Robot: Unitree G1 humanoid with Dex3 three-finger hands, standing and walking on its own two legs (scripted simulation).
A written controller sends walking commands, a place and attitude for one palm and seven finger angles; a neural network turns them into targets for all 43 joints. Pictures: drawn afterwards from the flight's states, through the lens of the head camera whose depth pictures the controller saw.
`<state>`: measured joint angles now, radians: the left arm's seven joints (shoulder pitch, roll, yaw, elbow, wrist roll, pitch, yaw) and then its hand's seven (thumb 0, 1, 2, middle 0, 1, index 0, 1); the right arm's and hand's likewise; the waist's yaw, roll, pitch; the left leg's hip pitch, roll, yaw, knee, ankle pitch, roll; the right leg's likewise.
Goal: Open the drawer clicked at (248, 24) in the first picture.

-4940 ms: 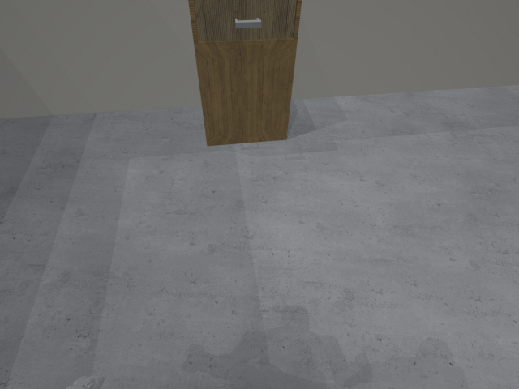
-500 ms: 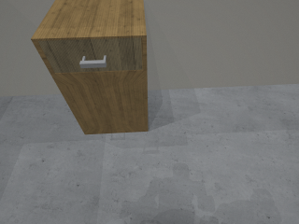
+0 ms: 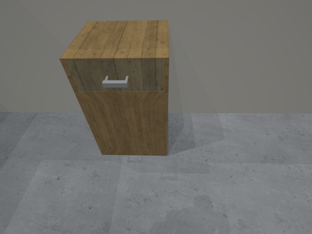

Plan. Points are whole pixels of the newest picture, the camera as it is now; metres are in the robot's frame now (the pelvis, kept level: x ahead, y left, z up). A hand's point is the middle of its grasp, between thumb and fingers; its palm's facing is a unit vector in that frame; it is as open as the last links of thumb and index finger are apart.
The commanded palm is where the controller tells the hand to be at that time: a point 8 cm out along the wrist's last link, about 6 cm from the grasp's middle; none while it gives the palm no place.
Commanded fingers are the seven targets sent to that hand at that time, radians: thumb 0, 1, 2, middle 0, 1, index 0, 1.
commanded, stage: take the last steps up to it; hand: left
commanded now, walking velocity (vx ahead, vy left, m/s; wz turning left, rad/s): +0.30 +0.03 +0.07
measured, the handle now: (116, 80) +0.76 +0.25 -0.05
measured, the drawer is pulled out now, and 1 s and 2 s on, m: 0.00 0.00 0.00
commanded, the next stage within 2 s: come to a stop and stand still in 0.62 s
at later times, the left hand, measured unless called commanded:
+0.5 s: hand out of the picture +0.09 +0.24 -0.18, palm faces +0.07 -0.99 -0.15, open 7.4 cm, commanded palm none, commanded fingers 0.00 0.90 0.90 -0.20 -0.30 -0.20 -0.30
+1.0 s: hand (110, 172) +0.35 +0.20 -0.16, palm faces +0.05 -0.98 -0.21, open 7.2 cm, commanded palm none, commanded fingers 0.00 0.90 0.90 -0.20 -0.30 -0.20 -0.30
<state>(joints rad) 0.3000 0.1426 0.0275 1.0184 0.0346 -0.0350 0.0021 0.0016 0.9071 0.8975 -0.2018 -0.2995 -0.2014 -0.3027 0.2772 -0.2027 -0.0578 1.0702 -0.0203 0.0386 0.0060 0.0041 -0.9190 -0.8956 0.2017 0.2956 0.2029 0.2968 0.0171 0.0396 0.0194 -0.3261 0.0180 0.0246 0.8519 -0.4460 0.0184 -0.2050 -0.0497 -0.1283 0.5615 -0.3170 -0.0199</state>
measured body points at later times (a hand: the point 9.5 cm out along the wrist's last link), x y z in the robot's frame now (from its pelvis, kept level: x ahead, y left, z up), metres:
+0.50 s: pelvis +0.14 +0.07 +0.00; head +0.16 +0.09 +0.45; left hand +0.09 +0.29 -0.17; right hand +0.20 -0.17 -0.14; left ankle +0.18 +0.16 -0.73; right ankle +0.08 -0.06 -0.66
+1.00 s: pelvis +0.25 +0.04 +0.00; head +0.29 +0.02 +0.45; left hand +0.35 +0.25 -0.14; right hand +0.24 -0.18 -0.16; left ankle +0.20 +0.16 -0.70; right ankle +0.29 -0.06 -0.73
